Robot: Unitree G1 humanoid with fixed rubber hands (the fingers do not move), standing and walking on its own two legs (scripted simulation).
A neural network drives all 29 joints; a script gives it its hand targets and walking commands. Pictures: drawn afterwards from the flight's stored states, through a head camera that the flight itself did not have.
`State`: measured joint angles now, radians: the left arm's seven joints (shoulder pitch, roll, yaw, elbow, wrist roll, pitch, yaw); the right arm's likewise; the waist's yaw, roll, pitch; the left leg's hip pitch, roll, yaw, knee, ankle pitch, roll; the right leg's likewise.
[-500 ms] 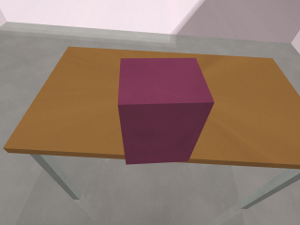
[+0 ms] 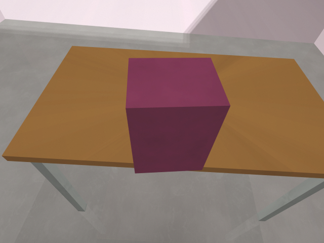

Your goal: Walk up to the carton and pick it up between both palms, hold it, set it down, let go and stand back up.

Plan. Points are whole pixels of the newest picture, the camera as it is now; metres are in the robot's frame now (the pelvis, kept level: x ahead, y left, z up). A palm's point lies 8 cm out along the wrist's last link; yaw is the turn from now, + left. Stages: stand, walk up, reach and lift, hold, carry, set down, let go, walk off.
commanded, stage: walk up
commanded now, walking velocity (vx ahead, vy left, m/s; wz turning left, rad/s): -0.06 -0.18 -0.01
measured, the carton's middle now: (169, 120) +0.41 -0.01 +0.06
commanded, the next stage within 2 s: none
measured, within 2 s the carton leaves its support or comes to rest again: neither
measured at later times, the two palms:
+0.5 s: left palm out of the picture +0.01 +0.09 -0.11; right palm out of the picture -0.04 -0.36 -0.16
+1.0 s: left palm out of the picture -0.11 +0.13 -0.15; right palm out of the picture +0.07 -0.27 -0.13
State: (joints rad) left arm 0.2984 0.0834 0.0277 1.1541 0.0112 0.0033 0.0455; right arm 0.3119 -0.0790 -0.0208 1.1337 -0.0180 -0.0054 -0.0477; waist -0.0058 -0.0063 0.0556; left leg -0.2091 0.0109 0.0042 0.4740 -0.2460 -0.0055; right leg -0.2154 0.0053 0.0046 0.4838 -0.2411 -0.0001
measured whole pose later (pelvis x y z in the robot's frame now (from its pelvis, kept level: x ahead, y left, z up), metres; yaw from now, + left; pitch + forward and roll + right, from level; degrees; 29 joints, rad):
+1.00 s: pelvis -0.01 -0.05 +0.00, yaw +2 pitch +0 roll -1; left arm 0.43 0.11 0.02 1.13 0.04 -0.02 0.03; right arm 0.15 -0.14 -0.04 1.06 -0.02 0.00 -0.01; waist 0.06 -0.05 0.04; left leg -0.25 0.05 0.05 0.46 -0.18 -0.05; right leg -0.15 -0.12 -0.09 0.44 -0.28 0.06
